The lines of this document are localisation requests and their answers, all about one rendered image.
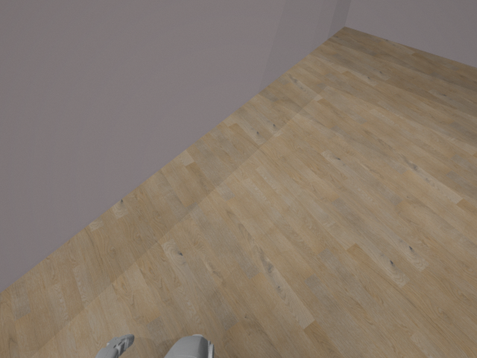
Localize robot left thigh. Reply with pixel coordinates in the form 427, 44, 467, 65
164, 336, 214, 358

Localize left robot hand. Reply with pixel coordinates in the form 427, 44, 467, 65
95, 334, 134, 358

